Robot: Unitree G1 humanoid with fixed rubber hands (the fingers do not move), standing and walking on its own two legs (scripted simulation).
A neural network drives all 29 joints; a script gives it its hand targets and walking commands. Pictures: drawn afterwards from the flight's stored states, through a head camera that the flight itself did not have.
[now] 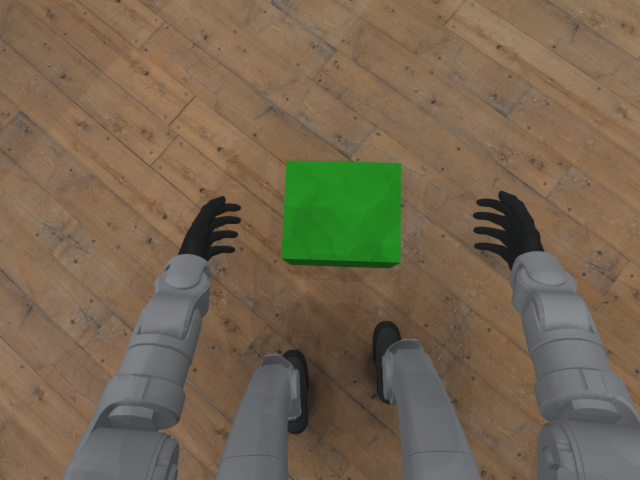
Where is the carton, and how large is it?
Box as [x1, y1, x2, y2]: [281, 161, 400, 267]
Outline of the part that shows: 286,161 281,258 290,264 390,267 400,262 400,163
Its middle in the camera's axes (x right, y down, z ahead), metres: +0.06 -0.04 +1.00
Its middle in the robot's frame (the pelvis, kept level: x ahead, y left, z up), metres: +0.50 -0.02 -0.61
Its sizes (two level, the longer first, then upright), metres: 0.272 0.235 0.183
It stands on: the floor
